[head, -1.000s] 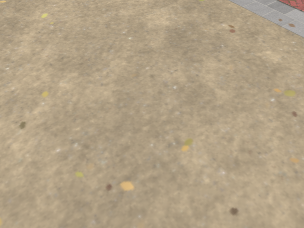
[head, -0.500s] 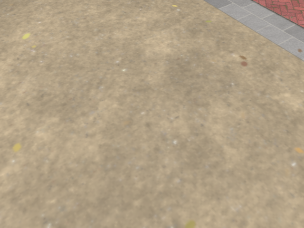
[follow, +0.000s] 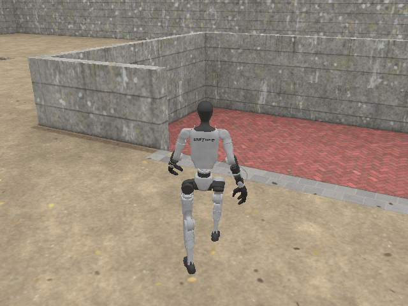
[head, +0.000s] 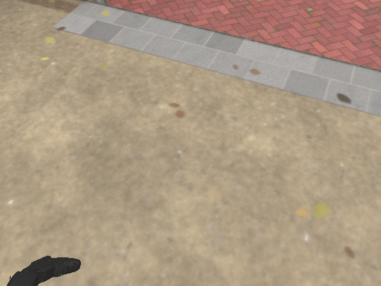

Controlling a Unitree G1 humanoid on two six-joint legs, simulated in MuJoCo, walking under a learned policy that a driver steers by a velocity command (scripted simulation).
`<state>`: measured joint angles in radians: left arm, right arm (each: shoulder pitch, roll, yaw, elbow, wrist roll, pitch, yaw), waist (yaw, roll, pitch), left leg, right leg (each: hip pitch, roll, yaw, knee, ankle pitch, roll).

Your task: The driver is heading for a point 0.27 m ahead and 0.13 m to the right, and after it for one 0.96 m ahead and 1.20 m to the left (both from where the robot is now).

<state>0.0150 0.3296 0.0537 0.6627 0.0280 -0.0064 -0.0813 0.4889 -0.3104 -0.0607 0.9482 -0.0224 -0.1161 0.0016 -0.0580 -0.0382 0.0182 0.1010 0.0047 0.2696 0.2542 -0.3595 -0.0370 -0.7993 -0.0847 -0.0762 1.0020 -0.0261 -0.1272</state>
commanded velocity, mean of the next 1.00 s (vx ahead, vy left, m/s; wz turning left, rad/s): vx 0.29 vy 0.00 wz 0.39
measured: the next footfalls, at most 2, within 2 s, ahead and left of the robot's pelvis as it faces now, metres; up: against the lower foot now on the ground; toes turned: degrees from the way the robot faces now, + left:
right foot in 0.14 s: +0.33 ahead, -0.06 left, +0.00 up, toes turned -12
left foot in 0.62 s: +0.50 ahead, +0.08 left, +0.00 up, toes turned +10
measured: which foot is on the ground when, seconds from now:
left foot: down 0.00-0.14, up 0.16-0.60, down 0.62-1.00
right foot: up 0.00-0.12, down 0.14-0.62, up 0.64-1.00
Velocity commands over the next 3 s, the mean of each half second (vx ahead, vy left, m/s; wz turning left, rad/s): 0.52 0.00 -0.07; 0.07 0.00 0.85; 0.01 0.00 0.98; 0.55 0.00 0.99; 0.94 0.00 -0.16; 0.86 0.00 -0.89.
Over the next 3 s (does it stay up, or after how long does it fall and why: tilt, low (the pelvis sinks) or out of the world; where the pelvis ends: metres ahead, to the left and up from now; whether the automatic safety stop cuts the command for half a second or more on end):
stays up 0.68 0.92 -0.01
